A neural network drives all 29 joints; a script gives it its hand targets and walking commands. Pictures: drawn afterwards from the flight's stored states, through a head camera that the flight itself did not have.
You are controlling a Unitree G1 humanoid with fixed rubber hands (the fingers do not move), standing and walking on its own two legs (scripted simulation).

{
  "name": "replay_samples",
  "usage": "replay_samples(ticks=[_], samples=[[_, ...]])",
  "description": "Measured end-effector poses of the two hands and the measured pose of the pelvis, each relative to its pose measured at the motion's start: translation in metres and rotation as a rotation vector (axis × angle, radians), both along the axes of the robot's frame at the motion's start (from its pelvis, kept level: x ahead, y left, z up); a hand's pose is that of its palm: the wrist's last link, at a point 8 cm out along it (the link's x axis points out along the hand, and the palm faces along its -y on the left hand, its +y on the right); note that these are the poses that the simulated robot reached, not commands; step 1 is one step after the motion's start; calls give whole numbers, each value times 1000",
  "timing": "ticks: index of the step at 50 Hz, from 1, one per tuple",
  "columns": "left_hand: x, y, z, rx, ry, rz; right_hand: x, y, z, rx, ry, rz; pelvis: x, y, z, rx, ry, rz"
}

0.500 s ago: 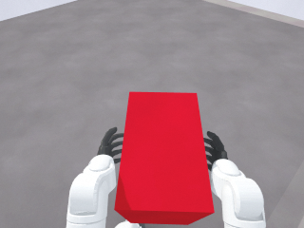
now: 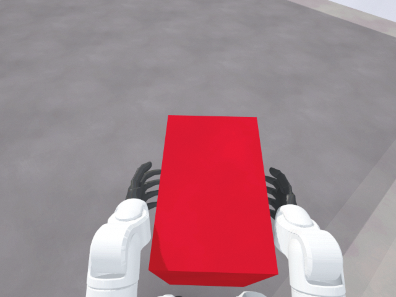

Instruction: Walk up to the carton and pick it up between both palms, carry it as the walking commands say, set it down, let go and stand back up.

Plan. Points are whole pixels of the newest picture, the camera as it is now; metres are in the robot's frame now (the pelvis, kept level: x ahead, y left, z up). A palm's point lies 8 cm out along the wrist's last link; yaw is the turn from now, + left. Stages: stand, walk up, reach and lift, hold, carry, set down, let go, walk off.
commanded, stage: carry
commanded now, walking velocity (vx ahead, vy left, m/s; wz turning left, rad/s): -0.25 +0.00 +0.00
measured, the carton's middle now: (209, 208) +0.29 +0.00 +0.00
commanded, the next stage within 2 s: none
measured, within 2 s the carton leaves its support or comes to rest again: neither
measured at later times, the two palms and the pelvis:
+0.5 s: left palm out of the picture +0.02 +0.12 +0.06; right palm out of the picture +0.02 -0.14 +0.06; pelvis -0.23 -0.01 +0.00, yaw +1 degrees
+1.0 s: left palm out of the picture -0.12 +0.08 +0.10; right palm out of the picture -0.13 -0.18 +0.09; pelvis -0.37 -0.05 +0.00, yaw +0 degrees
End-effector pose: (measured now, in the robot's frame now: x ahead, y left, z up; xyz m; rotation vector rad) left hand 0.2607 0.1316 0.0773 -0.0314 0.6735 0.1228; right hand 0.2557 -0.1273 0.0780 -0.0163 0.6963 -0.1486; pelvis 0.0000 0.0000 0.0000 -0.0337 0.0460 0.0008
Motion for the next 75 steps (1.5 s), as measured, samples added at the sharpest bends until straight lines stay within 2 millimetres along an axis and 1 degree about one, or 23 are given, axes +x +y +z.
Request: replay_samples(ticks=[4,8,10,12,15,17,19,22,24,26,29,32,36,40,44,48,52,61,67,70,73,75], samples=[[-41,-12,1,9,-25,-8,-44,-12,-2,8,-25,-8,-41,-10,-7,3,-8,-9],[-87,-31,-3,39,-22,-17,-91,-31,-12,37,-23,-16,-85,-25,-15,18,-17,-14],[-112,-38,-1,54,16,-23,-116,-37,-14,48,16,-18,-103,-29,-10,28,-31,-12],[-132,-40,3,62,37,-23,-136,-40,-11,55,36,-15,-119,-32,-3,40,-37,-8],[-153,-41,8,65,23,-20,-157,-40,-7,57,24,-13,-143,-32,-1,42,-30,-4],[-166,-38,7,62,17,-17,-170,-38,-7,54,17,-13,-160,-31,-1,38,-17,-2],[-181,-34,3,54,21,-15,-185,-33,-9,46,20,-12,-177,-27,-3,33,-2,0],[-206,-23,-9,34,34,-11,-208,-23,-16,25,34,-8,-204,-19,-9,24,19,4],[-227,-16,-14,22,59,1,-225,-16,-17,16,57,4,-222,-16,-6,26,21,14],[-246,-12,-11,19,67,8,-241,-12,-13,14,65,13,-238,-13,-1,19,20,17],[-269,-10,-3,7,34,10,-263,-10,-2,6,35,14,-261,-13,3,6,10,12],[-288,-13,6,1,0,7,-285,-13,7,0,1,8,-282,-15,5,-2,5,6],[-315,-20,13,6,-30,5,-312,-20,13,4,-30,7,-308,-21,3,3,1,3],[-341,-35,15,30,-48,0,-340,-35,9,26,-48,3,-333,-32,-3,29,-3,-1],[-367,-48,20,58,-16,-9,-368,-48,7,49,-16,-1,-353,-43,0,33,-29,-2],[-380,-53,23,54,-27,-14,-382,-53,11,43,-27,-5,-364,-47,0,28,-45,-7],[-384,-51,22,47,-30,-20,-388,-51,12,36,-30,-11,-367,-44,-1,21,-53,-8],[-379,-38,8,32,9,-20,-383,-38,2,21,10,-11,-367,-33,-4,6,-11,-7],[-372,-38,7,29,-19,-17,-376,-38,1,22,-18,-13,-364,-33,-4,5,0,-8],[-368,-41,0,31,-15,-11,-372,-41,-7,27,-13,-10,-364,-36,-4,9,3,-8],[-364,-44,-15,36,20,-10,-368,-43,-26,25,22,-2,-362,-40,-4,13,-3,-8],[-363,-46,-21,39,35,-10,-367,-45,-32,27,37,-1,-361,-42,-4,16,1,-8]])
